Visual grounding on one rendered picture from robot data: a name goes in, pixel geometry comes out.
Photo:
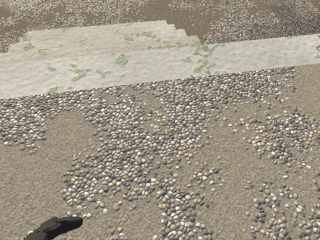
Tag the robot left hand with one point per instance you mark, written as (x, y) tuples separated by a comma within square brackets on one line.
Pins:
[(54, 227)]

